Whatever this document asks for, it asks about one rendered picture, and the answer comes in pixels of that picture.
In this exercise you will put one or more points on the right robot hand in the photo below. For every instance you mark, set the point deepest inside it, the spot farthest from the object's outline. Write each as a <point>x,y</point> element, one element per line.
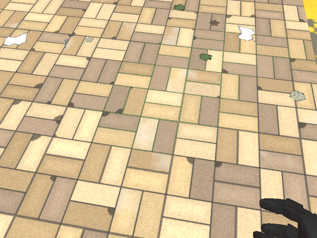
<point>306,220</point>

